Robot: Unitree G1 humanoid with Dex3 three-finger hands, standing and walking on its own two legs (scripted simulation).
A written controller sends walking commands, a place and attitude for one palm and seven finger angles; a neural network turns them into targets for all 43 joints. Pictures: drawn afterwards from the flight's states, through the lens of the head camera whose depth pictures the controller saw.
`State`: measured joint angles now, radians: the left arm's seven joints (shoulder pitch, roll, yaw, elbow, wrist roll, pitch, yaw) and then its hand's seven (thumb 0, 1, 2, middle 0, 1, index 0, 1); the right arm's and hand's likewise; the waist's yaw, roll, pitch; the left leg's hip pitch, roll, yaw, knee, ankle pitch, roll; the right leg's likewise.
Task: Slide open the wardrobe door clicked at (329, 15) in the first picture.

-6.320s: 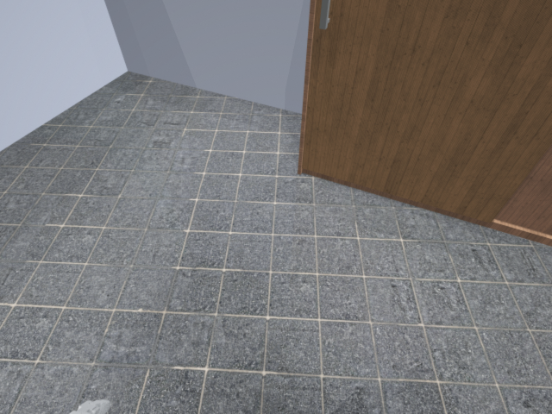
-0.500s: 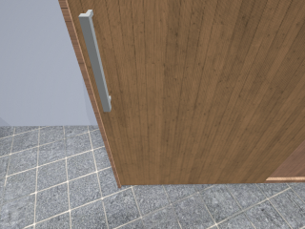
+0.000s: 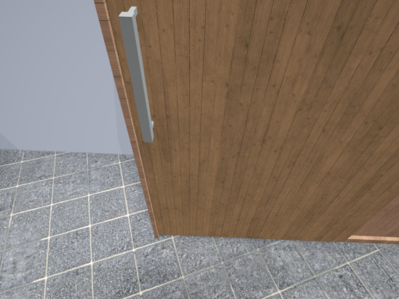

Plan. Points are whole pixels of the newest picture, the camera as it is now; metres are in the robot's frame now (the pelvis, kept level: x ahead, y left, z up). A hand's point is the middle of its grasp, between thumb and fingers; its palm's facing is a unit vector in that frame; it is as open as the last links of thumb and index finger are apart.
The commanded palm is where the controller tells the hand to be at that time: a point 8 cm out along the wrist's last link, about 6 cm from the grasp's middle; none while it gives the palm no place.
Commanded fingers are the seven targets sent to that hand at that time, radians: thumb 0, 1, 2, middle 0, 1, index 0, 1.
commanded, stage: come to a stop and stand still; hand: left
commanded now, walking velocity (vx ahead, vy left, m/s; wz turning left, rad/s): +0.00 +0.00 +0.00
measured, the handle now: (142, 84) +0.52 +0.17 +0.17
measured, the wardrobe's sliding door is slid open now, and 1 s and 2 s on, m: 0.00 0.00 0.00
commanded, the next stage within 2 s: look again from close up in 1.06 s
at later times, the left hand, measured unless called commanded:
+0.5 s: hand out of the picture +0.08 +0.23 -0.16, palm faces -0.03 -0.96 -0.29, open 7.4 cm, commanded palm none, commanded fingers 0.00 0.90 0.90 -0.20 -0.30 -0.20 -0.30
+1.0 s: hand out of the picture +0.11 +0.22 -0.16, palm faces -0.04 -0.96 -0.28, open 7.4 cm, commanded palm none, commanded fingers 0.00 0.90 0.90 -0.20 -0.30 -0.20 -0.30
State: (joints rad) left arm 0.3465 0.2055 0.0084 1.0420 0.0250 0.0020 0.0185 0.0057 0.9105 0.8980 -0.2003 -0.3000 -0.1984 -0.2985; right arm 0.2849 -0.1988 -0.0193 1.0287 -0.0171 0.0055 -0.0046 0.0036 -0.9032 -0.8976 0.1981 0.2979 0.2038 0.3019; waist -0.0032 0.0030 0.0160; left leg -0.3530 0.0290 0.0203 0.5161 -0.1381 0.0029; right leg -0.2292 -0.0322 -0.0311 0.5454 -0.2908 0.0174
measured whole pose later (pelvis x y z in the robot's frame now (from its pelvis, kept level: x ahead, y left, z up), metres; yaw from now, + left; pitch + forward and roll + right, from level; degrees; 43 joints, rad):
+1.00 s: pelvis +0.06 +0.00 +0.01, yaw -1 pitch -1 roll +0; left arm 0.20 0.27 -0.01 1.09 0.02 -0.01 0.01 0.00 0.91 0.90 -0.20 -0.30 -0.20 -0.30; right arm 0.15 -0.26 0.01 1.11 -0.01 -0.01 -0.01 0.00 -0.90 -0.90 0.20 0.30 0.20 0.30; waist 0.00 -0.01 0.04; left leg -0.21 0.02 0.05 0.39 -0.17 0.00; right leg -0.07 -0.04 -0.01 0.38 -0.29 0.03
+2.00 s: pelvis +0.06 -0.01 +0.01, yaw -1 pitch -1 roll +0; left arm 0.37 0.20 0.04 0.75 -0.05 0.07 0.03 0.01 0.91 0.90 -0.20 -0.30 -0.20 -0.30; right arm 0.24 -0.21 0.01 1.03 0.02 -0.05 -0.04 0.00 -0.90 -0.90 0.20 0.30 0.20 0.30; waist 0.02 -0.01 0.06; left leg -0.23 0.03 0.04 0.44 -0.19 -0.01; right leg -0.09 -0.03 -0.02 0.42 -0.30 0.02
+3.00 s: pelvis +0.03 -0.01 -0.03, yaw +0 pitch +5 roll -2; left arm 0.27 0.34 0.34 0.03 -0.36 -0.20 -0.38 0.00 -0.13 0.45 -0.28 -0.97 -0.27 -0.97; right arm 0.27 -0.26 0.01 0.62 0.05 -0.28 -0.11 0.01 -0.90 -0.90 0.20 0.30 0.21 0.30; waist 0.02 0.03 -0.07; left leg -0.57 0.05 -0.01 0.80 -0.31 -0.01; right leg -0.41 -0.02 -0.05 0.77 -0.44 0.02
